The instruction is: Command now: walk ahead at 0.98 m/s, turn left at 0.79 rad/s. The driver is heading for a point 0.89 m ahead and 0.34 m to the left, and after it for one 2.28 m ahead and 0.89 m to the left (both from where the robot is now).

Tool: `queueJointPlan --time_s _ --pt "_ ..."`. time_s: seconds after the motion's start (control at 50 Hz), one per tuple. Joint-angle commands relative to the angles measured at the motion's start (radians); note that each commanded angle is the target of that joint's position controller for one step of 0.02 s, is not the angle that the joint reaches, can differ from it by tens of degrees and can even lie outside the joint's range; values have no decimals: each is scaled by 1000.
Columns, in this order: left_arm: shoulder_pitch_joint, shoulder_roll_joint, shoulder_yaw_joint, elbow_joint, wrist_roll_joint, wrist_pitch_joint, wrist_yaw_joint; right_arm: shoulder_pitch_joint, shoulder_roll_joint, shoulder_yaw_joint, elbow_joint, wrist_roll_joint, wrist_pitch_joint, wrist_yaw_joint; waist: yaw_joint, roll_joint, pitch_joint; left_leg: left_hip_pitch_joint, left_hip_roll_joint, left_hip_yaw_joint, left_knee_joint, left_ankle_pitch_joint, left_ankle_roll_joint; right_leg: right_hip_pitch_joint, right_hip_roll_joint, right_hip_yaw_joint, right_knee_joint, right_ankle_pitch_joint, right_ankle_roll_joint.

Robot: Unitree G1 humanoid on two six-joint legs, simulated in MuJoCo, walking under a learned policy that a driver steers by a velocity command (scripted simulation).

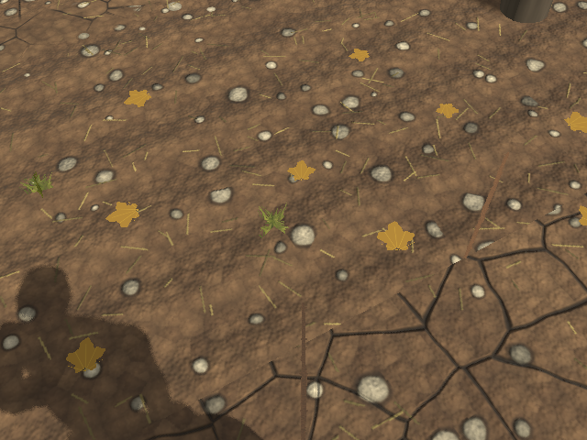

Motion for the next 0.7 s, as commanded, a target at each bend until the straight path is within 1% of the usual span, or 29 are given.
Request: queueJointPlan --time_s 0.02,0.04,0.06,0.08,0.12,0.14,0.16,0.18,0.2,0.22,0.24,0.26,0.28,0.3,0.32,0.34,0.36,0.38,0.4,0.42,0.44,0.5,0.56,0.6,0.62,0.64,0.66,0.68,0.7 --pt "233 110 39 17 -10 -21 15 -99 -30 0 -116 -47 -11 24 132 -177 -158 -539 81 105 -41 290 -17 401 -322 370 -261 127 -129" --pt "215 132 40 44 -7 -36 23 -145 12 8 -154 -53 1 51 79 -211 -84 -517 107 96 -88 318 -49 256 -383 379 -246 274 -177" --pt "227 83 28 62 -15 -47 24 -204 19 14 -167 -55 16 70 73 -157 -19 -505 142 86 -147 314 -65 169 -375 327 -246 361 -174" --pt "228 55 17 75 -28 -54 27 -257 43 22 -192 -51 25 81 58 -165 22 -511 152 75 -200 340 -69 124 -362 263 -268 384 -156" --pt "183 48 11 67 -38 -62 29 -369 50 37 -261 -44 27 98 42 -190 72 -504 154 99 -326 402 -40 74 -328 122 -341 439 -104" --pt "183 61 14 71 -41 -58 27 -428 52 46 -285 -40 27 105 48 -179 80 -463 138 147 -419 412 -19 74 -292 33 -367 517 -80" --pt "188 69 13 74 -38 -52 30 -473 33 47 -300 -38 29 110 54 -148 98 -412 111 202 -514 408 2 82 -249 -52 -389 592 -65" --pt "191 83 13 78 -35 -45 33 -479 26 50 -302 -32 30 114 43 -115 99 -319 70 265 -610 426 27 87 -205 -135 -376 712 -48" --pt "196 116 16 77 -35 -38 39 -455 9 48 -287 -32 33 113 30 -93 61 -211 -3 335 -665 422 49 127 -180 -189 -303 955 -40" --pt "228 151 21 73 -36 -30 50 -411 -18 41 -270 -34 32 113 4 -98 3 -111 -72 380 -685 412 62 173 -175 -210 -188 1199 -30" --pt "222 196 28 65 -33 -18 57 -281 -52 28 -240 -36 34 109 -70 -112 -83 38 -104 377 -693 398 83 184 -195 -209 8 1317 -30" --pt "170 223 34 39 -32 -5 62 -69 -93 7 -180 -36 38 100 -174 -117 -188 263 -109 327 -725 401 121 120 -213 -180 273 1296 -32" --pt "134 211 37 32 -33 8 53 66 -138 -21 -123 -23 38 88 -226 -11 -247 521 -77 220 -844 453 176 -64 -120 -181 664 705 -22" --pt "115 125 15 2 -18 9 37 -22 -200 -43 -133 3 52 69 -143 216 -155 504 0 22 -899 377 201 -314 60 -182 1092 -155 -10" --pt "231 90 -2 -119 -14 -12 37 -102 -291 -38 -189 -22 48 69 29 230 -283 651 178 -425 -1008 493 319 -524 44 16 1147 -233 -7" --pt "151 145 1 -154 -18 -31 38 -74 -263 -47 -198 -41 55 51 -16 128 -260 632 256 -645 -1256 110 355 -632 46 103 1053 -192 -1" --pt "139 172 4 -138 -19 -33 38 -110 -198 -35 -189 -47 49 38 35 7 -55 435 250 -606 -1335 28 310 -643 1 102 936 -140 1" --pt "127 165 4 -129 -8 -21 36 -174 -169 -28 -190 -43 36 34 97 -36 21 278 195 -515 -1322 107 274 -562 -33 105 849 -107 10" --pt "154 147 -5 -118 5 -1 35 -211 -162 -22 -199 -35 20 30 147 -29 44 163 136 -419 -1315 240 253 -485 -53 103 787 -94 22" --pt "171 146 -6 -113 14 25 28 -230 -145 -15 -205 -24 -1 32 180 -44 56 49 89 -336 -1334 302 242 -397 -73 103 702 -80 39" --pt "149 133 -8 -124 15 40 24 -237 -139 -12 -206 -17 -18 38 191 -46 49 -34 41 -272 -1346 367 230 -325 -78 83 621 -68 53" --pt "-28 100 -19 -196 -3 42 11 -197 -153 -23 -199 -10 -42 44 150 -42 65 -104 -37 -182 -1363 572 204 -256 -55 23 363 138 73" --pt "-148 60 -34 -244 -32 34 4 -118 -164 -37 -187 -4 -47 57 74 -4 24 -18 -44 -184 -1349 749 154 -181 5 8 119 354 43" --pt "-186 75 -32 -271 -44 31 6 -91 -173 -43 -183 -2 -49 56 49 21 -1 74 -6 -223 -1331 832 132 -140 28 23 25 386 22" --pt "-163 95 -27 -271 -45 29 9 -108 -179 -45 -189 -2 -48 50 68 26 -14 106 1 -231 -1297 876 112 -86 38 40 -37 371 10" --pt "-101 128 -14 -257 -46 26 16 -129 -197 -50 -195 -3 -47 46 101 27 -54 131 1 -238 -1231 996 86 12 64 47 -68 329 2" --pt "12 177 7 -227 -51 23 28 -146 -226 -55 -198 -10 -47 46 159 28 -134 157 0 -241 -1096 1127 60 145 89 53 -52 243 -7" --pt "203 221 29 -184 -59 19 44 -199 -256 -60 -208 -18 -49 51 278 26 -229 107 -18 -227 -878 1144 42 349 77 48 -45 165 -11" --pt "422 271 53 -134 -46 19 67 -242 -200 -45 -225 -26 -59 56 379 -4 -331 -34 -66 -183 -601 1001 28 597 -8 108 -16 10 -23"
